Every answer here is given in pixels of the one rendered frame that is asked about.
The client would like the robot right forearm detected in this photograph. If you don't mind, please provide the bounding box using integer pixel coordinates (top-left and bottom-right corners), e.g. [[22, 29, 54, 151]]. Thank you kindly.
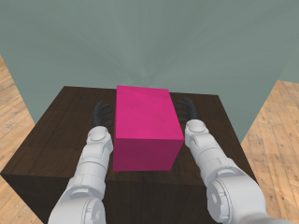
[[184, 119, 266, 210]]

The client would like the left robot upper arm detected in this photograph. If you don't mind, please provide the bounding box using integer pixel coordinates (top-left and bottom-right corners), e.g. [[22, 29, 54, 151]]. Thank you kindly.
[[49, 196, 107, 224]]

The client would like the right robot hand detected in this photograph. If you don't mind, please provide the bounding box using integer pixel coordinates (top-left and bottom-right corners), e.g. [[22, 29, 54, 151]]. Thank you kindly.
[[176, 96, 200, 125]]

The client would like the left robot hand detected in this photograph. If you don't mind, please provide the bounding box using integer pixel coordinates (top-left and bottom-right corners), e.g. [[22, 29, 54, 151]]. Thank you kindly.
[[91, 100, 114, 129]]

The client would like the pedestal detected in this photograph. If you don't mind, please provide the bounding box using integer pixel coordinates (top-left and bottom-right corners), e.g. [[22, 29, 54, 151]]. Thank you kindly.
[[0, 86, 260, 224]]

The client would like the robot left forearm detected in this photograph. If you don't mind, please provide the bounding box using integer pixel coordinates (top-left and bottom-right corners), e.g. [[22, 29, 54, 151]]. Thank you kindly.
[[48, 126, 114, 224]]

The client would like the right robot upper arm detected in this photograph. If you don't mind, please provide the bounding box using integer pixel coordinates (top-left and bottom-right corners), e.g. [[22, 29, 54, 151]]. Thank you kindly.
[[206, 175, 294, 224]]

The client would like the carton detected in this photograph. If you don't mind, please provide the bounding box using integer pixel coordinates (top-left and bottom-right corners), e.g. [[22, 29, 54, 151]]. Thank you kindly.
[[113, 85, 185, 172]]

